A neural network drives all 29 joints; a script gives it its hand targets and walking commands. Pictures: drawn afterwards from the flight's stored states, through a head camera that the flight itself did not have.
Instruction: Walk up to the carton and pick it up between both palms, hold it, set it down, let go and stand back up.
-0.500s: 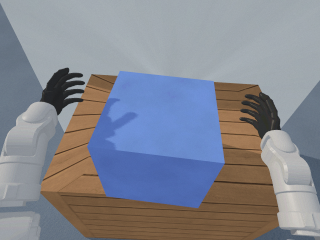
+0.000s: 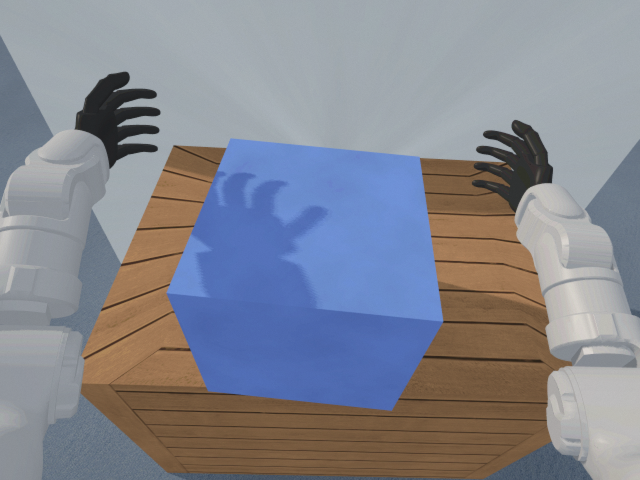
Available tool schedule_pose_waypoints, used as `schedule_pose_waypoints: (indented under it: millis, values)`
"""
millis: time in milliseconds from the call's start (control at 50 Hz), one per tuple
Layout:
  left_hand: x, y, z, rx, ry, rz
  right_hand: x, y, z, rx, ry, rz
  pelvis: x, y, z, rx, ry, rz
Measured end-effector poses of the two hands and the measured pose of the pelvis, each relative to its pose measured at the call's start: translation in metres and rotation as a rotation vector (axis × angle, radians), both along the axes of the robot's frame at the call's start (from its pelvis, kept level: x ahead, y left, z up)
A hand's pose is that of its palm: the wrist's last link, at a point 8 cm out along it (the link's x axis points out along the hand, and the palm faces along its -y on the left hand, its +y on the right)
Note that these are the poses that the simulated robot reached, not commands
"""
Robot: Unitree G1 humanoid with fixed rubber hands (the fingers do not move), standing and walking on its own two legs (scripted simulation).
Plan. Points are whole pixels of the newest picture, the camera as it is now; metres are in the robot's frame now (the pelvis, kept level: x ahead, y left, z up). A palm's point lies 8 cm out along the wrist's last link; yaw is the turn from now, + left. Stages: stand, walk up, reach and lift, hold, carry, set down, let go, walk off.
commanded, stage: reach and lift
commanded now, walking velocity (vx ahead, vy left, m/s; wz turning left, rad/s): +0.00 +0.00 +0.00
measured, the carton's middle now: (312, 276) +0.40 +0.00 -0.01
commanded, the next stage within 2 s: none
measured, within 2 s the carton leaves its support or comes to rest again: neither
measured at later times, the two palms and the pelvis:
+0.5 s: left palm (152, 210) +0.43 +0.21 +0.11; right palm (500, 230) +0.39 -0.25 +0.11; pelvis +0.00 +0.00 +0.00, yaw +0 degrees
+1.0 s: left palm (161, 236) +0.42 +0.20 +0.07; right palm (483, 259) +0.38 -0.24 +0.06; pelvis +0.00 -0.01 +0.00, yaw +0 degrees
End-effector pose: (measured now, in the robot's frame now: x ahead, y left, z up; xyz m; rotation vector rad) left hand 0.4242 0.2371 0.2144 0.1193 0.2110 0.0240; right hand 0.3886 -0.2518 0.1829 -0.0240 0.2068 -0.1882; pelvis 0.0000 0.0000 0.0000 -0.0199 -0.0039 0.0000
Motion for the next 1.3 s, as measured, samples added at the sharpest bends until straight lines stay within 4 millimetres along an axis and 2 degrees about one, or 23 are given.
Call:
schedule_pose_waypoints:
  millis: [120,260,380,500,580,680,820,980,1120,1300]
  values:
    - [-0.001,0.006,-0.021,-0.002,0.036,0.007,-0.003,-0.003,-0.019,-0.006,0.051,-0.012,-0.001,0.0,0.0,-0.001,0.0,0.0]
    - [-0.005,-0.004,-0.052,0.001,0.046,-0.027,-0.008,-0.007,-0.025,-0.02,0.015,-0.02,-0.004,0.0,0.0,-0.001,0.0,0.0]
    - [-0.004,-0.016,-0.084,0.018,0.056,-0.056,-0.008,-0.011,-0.052,-0.022,0.059,-0.032,-0.006,0.0,0.0,0.0,0.027,0.0]
    - [0.004,-0.028,-0.108,0.024,0.04,-0.069,0.002,0.002,-0.075,-0.027,0.05,0.012,-0.003,-0.003,-0.001,0.005,0.098,-0.001]
    - [0.008,-0.03,-0.12,0.006,0.044,-0.058,0.008,0.015,-0.088,-0.028,0.047,0.044,0.002,-0.004,-0.002,0.006,0.13,-0.002]
    - [0.009,-0.025,-0.132,-0.007,0.047,-0.042,0.007,0.019,-0.109,-0.023,0.068,0.024,0.008,-0.004,-0.002,0.006,0.149,-0.002]
    - [0.001,-0.026,-0.149,-0.01,0.054,-0.036,-0.004,0.015,-0.125,-0.039,0.056,0.005,0.009,-0.004,-0.002,0.007,0.167,-0.002]
    - [-0.007,-0.034,-0.145,0.005,0.021,-0.044,-0.01,0.013,-0.122,-0.044,0.032,0.015,0.002,-0.008,-0.004,0.013,0.188,-0.002]
    - [-0.019,-0.033,-0.158,0.046,0.065,-0.043,-0.015,0.014,-0.123,-0.042,0.026,0.022,-0.003,-0.01,-0.006,0.017,0.198,-0.001]
    - [-0.009,-0.048,-0.164,0.022,0.024,-0.051,-0.013,0.045,-0.151,0.034,0.072,0.058,-0.004,-0.012,-0.01,0.021,0.251,0.001]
